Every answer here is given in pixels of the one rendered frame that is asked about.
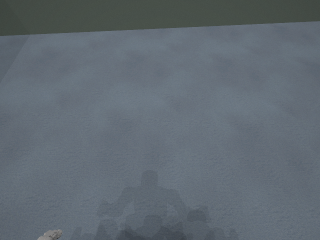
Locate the robot left hand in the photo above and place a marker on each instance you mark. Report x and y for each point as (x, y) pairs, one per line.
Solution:
(51, 235)

